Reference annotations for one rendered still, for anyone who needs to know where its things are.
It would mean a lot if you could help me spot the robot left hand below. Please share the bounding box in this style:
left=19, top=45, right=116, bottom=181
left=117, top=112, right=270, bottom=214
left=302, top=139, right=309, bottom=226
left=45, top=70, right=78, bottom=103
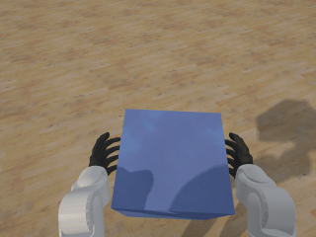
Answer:
left=89, top=132, right=121, bottom=175

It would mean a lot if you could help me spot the robot right hand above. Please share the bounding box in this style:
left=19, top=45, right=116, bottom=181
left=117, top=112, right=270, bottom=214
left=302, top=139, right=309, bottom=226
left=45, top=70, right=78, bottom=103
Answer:
left=224, top=132, right=253, bottom=179

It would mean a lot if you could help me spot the left robot forearm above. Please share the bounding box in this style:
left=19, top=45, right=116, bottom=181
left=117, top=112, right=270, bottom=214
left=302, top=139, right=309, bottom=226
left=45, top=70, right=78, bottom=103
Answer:
left=58, top=166, right=111, bottom=237

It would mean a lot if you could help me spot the right robot forearm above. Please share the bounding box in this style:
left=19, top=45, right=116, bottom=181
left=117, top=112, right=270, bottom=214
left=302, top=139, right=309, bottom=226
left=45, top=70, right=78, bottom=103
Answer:
left=235, top=164, right=296, bottom=237

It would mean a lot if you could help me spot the carton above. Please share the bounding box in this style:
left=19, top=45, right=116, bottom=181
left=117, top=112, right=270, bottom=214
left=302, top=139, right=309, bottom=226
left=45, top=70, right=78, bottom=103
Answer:
left=111, top=109, right=235, bottom=220

